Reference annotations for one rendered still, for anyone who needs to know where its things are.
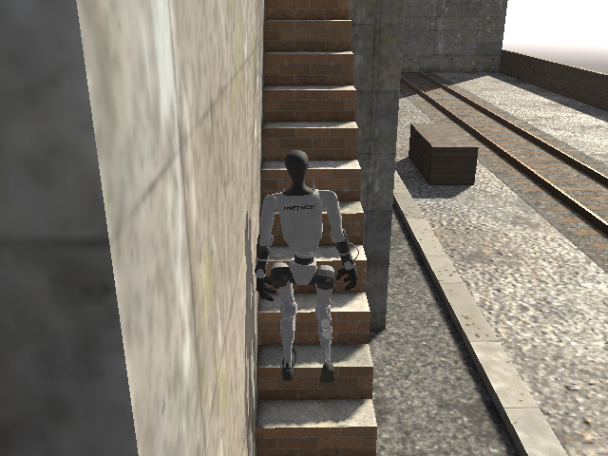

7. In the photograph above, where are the stairs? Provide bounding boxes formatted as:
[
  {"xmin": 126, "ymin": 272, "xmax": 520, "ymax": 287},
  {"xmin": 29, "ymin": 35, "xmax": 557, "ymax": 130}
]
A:
[{"xmin": 256, "ymin": 0, "xmax": 377, "ymax": 456}]

